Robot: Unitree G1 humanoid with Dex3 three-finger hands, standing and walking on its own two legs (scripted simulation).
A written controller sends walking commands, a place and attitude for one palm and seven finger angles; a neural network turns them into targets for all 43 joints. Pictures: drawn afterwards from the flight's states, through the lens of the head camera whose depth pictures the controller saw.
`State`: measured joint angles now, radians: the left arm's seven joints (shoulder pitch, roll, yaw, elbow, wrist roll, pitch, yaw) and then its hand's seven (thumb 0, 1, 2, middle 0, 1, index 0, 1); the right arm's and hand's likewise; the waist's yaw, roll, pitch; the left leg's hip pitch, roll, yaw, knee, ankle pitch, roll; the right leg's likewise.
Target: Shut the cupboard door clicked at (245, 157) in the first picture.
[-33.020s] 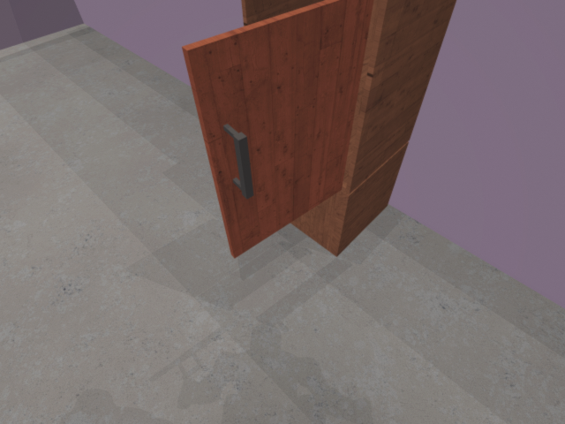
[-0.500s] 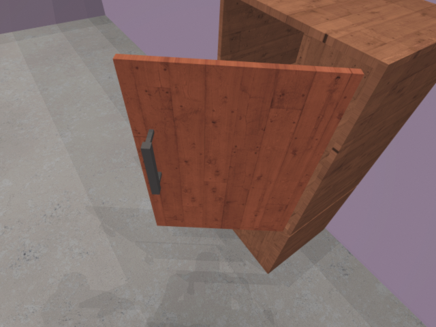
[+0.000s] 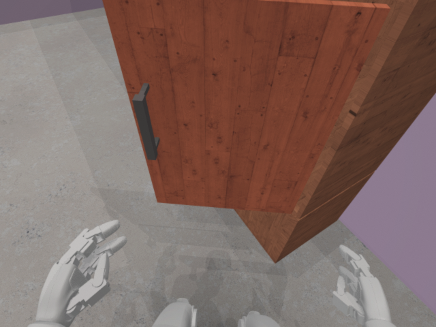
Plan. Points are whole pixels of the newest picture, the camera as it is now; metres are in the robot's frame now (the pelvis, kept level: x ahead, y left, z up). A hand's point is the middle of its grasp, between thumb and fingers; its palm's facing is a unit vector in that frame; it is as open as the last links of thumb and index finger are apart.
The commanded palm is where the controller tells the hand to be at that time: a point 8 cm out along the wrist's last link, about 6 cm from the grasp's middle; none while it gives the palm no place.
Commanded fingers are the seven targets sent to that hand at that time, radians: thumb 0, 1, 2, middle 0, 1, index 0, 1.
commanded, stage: raise the hand and make a fist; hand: left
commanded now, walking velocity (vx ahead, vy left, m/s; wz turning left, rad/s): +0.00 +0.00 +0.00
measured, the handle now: (149, 124) +0.48 +0.18 +0.11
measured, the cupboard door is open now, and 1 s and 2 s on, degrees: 53 53 53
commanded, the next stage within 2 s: bring the fist close to the handle in 1.54 s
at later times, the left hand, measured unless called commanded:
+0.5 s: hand (98, 249) +0.23 +0.21 +0.07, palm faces +0.01 -1.00 -0.03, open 4.0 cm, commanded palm +0.19 +0.26 +0.07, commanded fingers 0.00 0.90 0.90 -1.01 -1.18 -1.01 -1.18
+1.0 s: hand (85, 231) +0.24 +0.22 +0.10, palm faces +0.00 -1.00 -0.04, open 3.1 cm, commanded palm +0.22 +0.28 +0.10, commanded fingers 0.00 0.90 0.90 -1.30 -1.50 -1.30 -1.50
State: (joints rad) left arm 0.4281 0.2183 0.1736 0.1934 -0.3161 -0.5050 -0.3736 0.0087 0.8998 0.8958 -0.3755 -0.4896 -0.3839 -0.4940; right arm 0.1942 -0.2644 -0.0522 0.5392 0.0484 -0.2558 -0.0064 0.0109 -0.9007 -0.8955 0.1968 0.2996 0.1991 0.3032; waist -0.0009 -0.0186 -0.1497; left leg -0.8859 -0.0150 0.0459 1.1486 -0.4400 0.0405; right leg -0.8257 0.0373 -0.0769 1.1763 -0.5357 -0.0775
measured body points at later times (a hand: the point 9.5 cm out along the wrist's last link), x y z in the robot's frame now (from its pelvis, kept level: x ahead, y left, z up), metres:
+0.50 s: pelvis +0.03 +0.01 +0.01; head +0.08 +0.02 +0.46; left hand +0.22 +0.26 +0.07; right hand +0.20 -0.22 -0.07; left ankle +0.07 +0.10 -0.65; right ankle +0.03 -0.07 -0.65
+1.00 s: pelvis +0.03 +0.03 +0.03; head +0.06 +0.04 +0.48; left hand +0.23 +0.28 +0.11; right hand +0.22 -0.18 -0.03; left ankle +0.07 +0.10 -0.65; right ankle +0.03 -0.07 -0.64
